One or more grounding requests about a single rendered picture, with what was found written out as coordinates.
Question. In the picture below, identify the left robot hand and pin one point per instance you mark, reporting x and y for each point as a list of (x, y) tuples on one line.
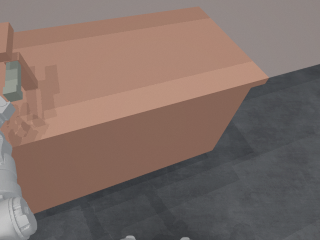
[(6, 110)]

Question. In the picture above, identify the robot left forearm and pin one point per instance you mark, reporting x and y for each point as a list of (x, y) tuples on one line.
[(8, 174)]

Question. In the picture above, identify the left robot upper arm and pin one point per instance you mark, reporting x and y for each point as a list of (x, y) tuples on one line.
[(17, 221)]

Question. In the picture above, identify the counter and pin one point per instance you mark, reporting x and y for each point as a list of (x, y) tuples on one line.
[(110, 100)]

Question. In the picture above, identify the tap lever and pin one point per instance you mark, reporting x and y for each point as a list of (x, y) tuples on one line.
[(12, 90)]

